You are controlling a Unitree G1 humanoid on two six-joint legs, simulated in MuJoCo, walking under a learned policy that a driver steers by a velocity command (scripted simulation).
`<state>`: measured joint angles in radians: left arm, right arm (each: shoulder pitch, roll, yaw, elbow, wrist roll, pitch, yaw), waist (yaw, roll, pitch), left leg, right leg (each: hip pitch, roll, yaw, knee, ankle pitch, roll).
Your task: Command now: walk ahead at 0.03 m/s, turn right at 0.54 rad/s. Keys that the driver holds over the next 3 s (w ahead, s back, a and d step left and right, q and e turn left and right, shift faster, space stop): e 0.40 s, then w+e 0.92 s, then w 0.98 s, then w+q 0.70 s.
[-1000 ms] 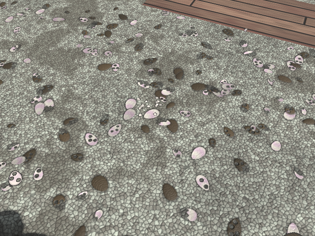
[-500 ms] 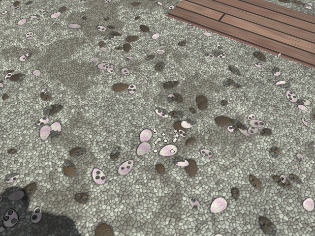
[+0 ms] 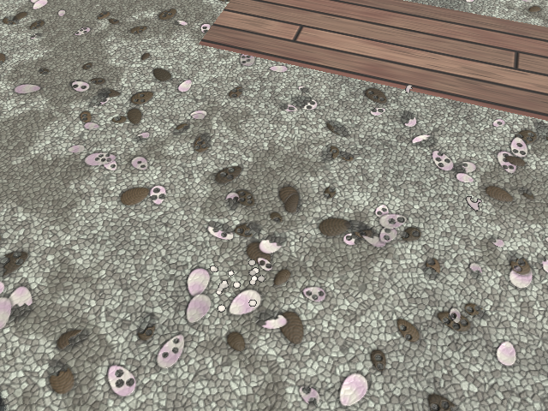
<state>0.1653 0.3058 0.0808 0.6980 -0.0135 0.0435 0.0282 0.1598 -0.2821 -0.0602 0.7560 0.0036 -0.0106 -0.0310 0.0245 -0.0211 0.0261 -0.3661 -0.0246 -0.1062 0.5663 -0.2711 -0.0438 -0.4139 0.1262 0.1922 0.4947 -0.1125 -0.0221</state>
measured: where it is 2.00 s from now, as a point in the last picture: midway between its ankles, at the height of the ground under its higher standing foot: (476, 385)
